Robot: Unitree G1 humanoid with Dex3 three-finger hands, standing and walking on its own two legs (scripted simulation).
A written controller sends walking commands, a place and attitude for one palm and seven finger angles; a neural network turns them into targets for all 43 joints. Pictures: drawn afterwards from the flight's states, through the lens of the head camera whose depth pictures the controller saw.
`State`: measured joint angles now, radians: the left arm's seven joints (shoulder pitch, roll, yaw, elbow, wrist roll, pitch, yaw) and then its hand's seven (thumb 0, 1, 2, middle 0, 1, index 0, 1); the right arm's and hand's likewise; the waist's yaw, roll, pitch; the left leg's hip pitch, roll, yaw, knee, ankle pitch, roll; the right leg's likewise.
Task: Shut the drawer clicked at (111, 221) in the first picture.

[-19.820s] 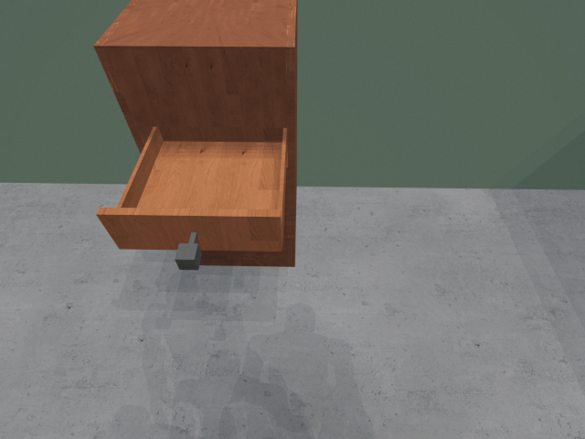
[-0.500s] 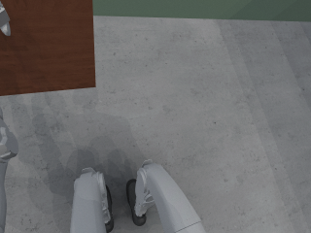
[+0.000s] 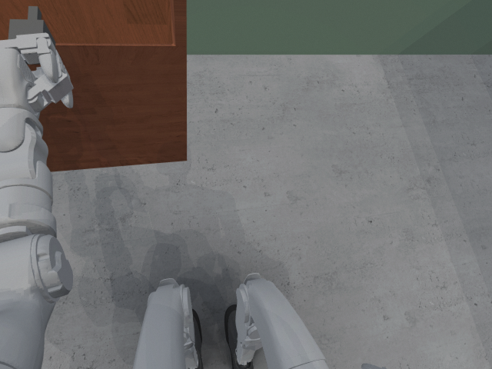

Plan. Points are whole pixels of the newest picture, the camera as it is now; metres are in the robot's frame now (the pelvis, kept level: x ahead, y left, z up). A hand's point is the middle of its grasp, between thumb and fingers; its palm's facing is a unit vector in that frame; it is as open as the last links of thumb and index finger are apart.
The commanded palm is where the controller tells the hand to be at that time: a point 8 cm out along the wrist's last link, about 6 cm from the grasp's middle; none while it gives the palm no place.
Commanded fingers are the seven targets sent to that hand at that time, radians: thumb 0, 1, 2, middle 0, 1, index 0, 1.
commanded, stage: draw the hand back to the body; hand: left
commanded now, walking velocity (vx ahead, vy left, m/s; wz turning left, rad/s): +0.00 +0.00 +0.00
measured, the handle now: (33, 31) +0.61 +0.27 +0.02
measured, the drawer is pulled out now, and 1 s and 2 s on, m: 0.00 0.00 0.00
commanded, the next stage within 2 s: step back with the hand held close in 1.32 s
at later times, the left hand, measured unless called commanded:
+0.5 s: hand out of the picture +0.36 +0.23 +0.16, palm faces +0.11 -0.99 -0.10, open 3.3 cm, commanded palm +0.33 +0.28 +0.18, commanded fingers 0.00 0.90 0.90 -1.40 -1.60 -1.40 -1.60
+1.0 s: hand out of the picture +0.25 +0.25 +0.29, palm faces +0.38 -0.87 -0.33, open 3.3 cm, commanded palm +0.20 +0.29 +0.32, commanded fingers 0.00 0.90 0.90 -1.40 -1.60 -1.40 -1.60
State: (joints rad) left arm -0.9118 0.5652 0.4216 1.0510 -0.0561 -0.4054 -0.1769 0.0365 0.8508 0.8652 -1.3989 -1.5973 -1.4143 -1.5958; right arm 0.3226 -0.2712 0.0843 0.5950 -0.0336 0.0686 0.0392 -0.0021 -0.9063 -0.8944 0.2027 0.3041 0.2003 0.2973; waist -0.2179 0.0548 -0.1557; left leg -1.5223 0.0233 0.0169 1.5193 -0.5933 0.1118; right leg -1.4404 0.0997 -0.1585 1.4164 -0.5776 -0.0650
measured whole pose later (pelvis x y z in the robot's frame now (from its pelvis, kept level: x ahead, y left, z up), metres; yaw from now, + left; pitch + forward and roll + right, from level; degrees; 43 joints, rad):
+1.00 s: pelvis +0.06 +0.00 +0.17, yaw +5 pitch -1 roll -1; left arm 0.42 0.34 0.19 -0.27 -0.10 -0.03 0.10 0.01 0.90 0.90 -1.40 -1.60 -1.40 -1.59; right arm 0.21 -0.24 0.05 0.53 0.04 -0.01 -0.06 0.01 -0.91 -0.90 0.20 0.30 0.20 0.30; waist 0.02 0.07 -0.04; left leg -0.18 -0.06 0.04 0.49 -0.29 0.09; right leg -0.13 0.07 -0.03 0.44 -0.29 -0.05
